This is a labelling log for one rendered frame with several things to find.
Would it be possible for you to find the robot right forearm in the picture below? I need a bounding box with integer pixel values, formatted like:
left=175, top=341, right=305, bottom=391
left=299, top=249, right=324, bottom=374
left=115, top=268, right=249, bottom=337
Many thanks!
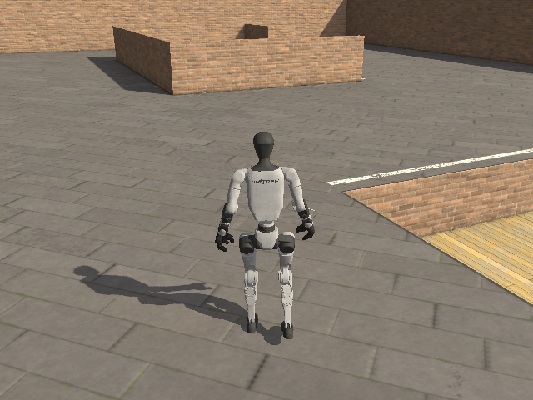
left=298, top=199, right=313, bottom=228

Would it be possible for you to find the right robot hand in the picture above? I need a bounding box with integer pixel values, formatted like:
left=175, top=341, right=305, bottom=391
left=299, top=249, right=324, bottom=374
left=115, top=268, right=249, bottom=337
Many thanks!
left=296, top=224, right=315, bottom=240

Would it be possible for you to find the robot right upper arm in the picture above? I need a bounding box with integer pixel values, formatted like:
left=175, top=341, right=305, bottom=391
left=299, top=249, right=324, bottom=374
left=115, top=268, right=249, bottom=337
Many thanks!
left=281, top=167, right=306, bottom=212

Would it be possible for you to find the robot left shin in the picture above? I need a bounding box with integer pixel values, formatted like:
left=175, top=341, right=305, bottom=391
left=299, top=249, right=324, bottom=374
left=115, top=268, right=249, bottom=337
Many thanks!
left=244, top=271, right=257, bottom=323

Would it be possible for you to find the left robot hand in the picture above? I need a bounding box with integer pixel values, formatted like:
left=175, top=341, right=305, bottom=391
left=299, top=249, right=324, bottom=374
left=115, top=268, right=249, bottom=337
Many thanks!
left=215, top=233, right=234, bottom=252

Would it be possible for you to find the humanoid robot head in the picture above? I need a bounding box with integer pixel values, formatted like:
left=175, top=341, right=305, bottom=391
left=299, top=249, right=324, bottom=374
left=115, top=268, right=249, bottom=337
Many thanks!
left=250, top=132, right=279, bottom=172

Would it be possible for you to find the robot left forearm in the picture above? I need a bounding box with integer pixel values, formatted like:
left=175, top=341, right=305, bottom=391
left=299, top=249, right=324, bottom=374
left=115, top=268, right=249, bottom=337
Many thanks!
left=217, top=202, right=233, bottom=236

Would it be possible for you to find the robot left upper arm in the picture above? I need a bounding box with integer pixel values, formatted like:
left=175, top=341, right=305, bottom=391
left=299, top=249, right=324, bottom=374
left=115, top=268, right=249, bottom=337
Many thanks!
left=225, top=168, right=247, bottom=215

